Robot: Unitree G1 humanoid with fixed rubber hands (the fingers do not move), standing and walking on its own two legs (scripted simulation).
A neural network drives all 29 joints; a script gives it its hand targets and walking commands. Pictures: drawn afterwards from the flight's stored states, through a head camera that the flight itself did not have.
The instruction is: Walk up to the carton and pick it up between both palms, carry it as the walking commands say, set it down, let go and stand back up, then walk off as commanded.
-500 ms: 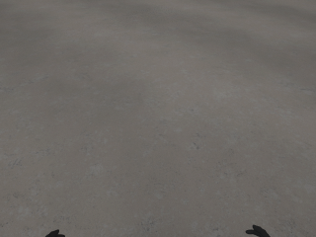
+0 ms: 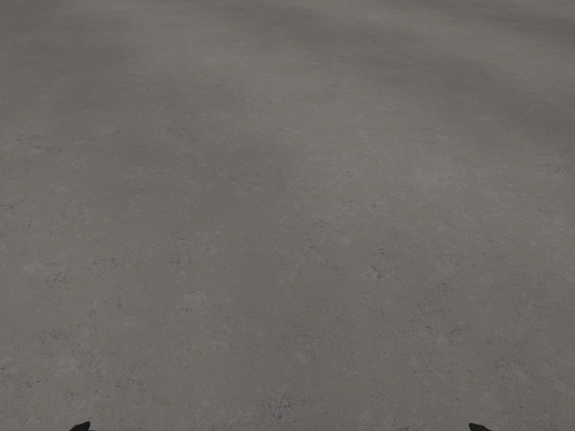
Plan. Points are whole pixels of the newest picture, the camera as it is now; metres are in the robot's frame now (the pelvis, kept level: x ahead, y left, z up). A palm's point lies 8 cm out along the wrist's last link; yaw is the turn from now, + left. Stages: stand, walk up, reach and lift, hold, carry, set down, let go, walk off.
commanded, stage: walk up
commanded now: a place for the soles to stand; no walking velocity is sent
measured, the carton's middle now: out of the picture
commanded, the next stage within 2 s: none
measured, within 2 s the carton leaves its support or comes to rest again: neither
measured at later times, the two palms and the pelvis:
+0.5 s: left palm out of the picture +0.12 +0.50 -0.07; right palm (391, 355) +0.28 -0.16 -0.07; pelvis +0.10 +0.13 +0.00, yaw +19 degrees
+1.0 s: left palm out of the picture +0.11 +0.60 -0.09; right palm (242, 221) +0.59 +0.11 -0.07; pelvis +0.27 +0.27 -0.01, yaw +35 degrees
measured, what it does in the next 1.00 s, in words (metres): steps to the left, turning left: left foot, then right foot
